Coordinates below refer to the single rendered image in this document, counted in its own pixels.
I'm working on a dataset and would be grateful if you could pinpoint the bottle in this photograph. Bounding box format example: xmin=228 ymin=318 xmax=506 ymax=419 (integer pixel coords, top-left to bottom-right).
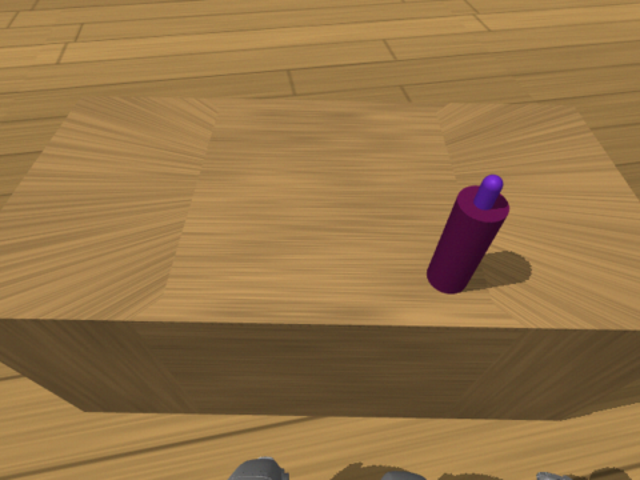
xmin=427 ymin=175 xmax=509 ymax=294

